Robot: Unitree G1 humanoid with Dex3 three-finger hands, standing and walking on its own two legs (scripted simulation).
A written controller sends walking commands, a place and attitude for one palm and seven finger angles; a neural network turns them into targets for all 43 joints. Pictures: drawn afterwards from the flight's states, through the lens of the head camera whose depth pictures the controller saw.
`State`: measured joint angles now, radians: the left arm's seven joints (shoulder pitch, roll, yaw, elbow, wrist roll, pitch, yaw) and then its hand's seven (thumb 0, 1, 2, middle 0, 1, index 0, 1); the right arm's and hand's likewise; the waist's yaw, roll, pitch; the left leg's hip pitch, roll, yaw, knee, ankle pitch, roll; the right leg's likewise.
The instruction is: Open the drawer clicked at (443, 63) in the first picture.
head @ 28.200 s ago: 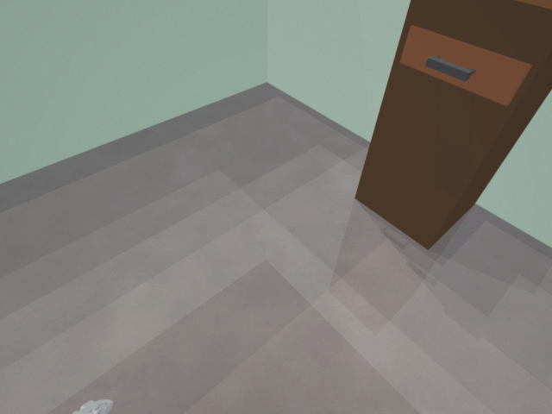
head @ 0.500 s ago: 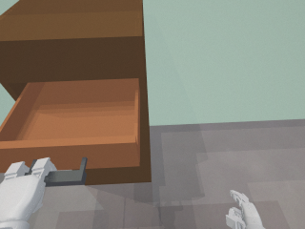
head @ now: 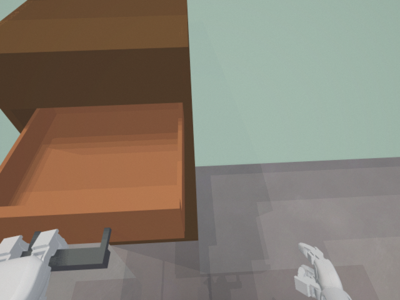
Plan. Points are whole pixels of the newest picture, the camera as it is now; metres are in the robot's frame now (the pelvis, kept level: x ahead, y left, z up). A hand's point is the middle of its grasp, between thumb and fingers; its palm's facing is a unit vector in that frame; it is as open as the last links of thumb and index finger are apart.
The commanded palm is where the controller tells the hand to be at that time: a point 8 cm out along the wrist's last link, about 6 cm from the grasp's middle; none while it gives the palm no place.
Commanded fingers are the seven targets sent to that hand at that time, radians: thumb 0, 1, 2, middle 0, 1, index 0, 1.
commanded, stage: open the thumb to release the handle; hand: left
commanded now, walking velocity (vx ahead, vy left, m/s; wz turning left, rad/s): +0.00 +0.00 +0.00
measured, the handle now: (68, 247) +0.18 +0.26 +0.06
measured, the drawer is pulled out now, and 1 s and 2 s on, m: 0.27 0.27 0.27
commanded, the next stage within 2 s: lift the hand off the handle in 0.54 s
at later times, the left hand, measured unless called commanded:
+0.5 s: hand (26, 289) +0.12 +0.30 +0.04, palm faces -0.03 -0.04 -1.00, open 11.5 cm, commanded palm +0.09 +0.29 +0.10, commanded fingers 0.00 -0.50 0.30 -0.30 -1.20 -0.30 -1.20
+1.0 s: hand (38, 283) +0.13 +0.29 +0.04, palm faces +0.03 -0.03 -1.00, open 13.4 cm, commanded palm +0.11 +0.28 +0.10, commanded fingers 0.00 -0.50 0.30 -0.30 -1.20 -0.30 -1.20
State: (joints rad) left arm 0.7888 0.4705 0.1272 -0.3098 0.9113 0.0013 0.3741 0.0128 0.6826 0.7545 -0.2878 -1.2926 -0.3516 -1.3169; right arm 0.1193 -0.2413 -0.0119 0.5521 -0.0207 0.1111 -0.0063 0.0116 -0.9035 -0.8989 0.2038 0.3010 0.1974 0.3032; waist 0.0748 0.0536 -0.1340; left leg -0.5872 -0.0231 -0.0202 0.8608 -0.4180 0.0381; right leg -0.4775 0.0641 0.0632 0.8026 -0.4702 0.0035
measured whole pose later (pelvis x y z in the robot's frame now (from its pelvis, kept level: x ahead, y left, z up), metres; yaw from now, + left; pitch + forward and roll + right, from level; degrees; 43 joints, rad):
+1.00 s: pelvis -0.02 -0.01 +0.00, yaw +3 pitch +7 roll -2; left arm 0.53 0.46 0.11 -0.13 0.96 -0.02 0.36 0.00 -0.49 0.30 -0.32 -1.20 -0.39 -1.25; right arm 0.12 -0.21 -0.01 0.62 -0.02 0.07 -0.07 0.01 -0.90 -0.90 0.20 0.30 0.20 0.30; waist 0.11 0.07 -0.10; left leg -0.58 -0.04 -0.07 0.85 -0.38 0.02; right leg -0.47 0.05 0.01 0.81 -0.46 -0.01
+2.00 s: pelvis -0.01 +0.00 +0.04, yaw +3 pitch -2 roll -1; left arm 0.52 0.63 0.19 -0.57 0.77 0.13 -0.01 0.00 -0.49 0.30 -0.32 -1.20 -0.32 -1.20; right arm 0.10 -0.26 0.05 0.58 0.02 0.07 -0.06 0.01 -0.90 -0.90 0.20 0.30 0.20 0.30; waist 0.13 0.10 -0.02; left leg -0.23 -0.04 -0.05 0.52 -0.24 0.03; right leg -0.11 0.03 0.04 0.45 -0.30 0.00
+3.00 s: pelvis -0.02 -0.02 +0.04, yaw +4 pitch -4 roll -1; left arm 0.43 0.59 0.29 -0.52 0.40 0.06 -0.04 -0.01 -0.49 0.31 -0.32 -1.20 -0.32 -1.20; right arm 0.09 -0.25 0.05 0.59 0.03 0.01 -0.05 0.01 -0.90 -0.90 0.20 0.30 0.20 0.30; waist 0.12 0.11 0.02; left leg -0.22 -0.03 -0.08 0.52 -0.22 0.02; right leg -0.09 0.04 0.01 0.44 -0.29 -0.01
